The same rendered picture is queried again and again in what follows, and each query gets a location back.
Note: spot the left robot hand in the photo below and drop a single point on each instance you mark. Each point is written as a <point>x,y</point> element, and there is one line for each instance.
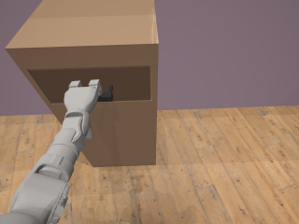
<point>83,98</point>

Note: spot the drawer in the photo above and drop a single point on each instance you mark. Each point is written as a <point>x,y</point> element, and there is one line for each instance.
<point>130,83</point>

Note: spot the robot left forearm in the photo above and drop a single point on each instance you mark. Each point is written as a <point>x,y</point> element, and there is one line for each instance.
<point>59,160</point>

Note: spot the cabinet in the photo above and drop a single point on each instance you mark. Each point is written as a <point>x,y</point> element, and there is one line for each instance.
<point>98,33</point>

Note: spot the handle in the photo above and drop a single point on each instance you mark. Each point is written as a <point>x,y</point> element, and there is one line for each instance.
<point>106,96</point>

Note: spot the left robot upper arm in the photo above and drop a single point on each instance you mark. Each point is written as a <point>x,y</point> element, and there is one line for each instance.
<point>41,201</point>

